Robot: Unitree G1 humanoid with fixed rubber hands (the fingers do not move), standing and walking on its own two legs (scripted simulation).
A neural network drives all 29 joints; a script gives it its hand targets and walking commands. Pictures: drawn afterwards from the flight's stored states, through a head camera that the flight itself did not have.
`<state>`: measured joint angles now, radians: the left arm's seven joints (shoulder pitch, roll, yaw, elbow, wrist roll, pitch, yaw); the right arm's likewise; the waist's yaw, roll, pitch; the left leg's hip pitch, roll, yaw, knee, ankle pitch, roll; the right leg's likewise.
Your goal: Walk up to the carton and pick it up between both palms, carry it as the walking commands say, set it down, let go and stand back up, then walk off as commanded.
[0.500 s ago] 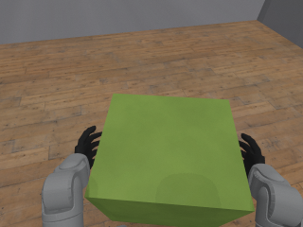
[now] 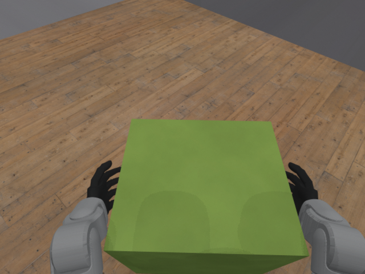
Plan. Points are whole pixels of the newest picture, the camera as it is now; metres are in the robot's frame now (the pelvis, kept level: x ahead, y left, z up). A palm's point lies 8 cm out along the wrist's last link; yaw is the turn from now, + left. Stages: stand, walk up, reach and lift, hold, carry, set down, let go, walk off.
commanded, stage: carry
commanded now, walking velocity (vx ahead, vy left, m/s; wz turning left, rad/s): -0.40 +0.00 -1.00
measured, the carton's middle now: (198, 203) +0.27 +0.00 -0.02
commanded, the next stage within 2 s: none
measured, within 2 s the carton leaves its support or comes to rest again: neither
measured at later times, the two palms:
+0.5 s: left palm out of the picture +0.06 -0.03 +0.07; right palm out of the picture -0.16 -0.34 +0.06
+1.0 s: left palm out of the picture -0.18 -0.07 +0.04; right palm out of the picture -0.50 -0.27 +0.03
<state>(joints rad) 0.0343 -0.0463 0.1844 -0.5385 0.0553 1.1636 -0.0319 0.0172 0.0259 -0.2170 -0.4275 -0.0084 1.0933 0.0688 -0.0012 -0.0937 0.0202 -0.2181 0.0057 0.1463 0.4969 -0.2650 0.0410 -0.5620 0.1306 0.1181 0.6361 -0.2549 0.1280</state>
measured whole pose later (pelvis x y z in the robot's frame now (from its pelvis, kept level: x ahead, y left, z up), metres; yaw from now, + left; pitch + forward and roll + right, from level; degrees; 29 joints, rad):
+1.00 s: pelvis -0.47 +0.04 -0.03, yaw -58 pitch +1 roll -1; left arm -0.09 -0.03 0.21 -0.35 0.03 1.12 -0.05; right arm -0.04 0.03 -0.22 -0.38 -0.08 1.10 0.05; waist 0.03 0.05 0.01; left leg -0.63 0.27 0.14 0.99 -0.51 -0.11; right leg -0.45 -0.01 0.02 0.78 -0.38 0.04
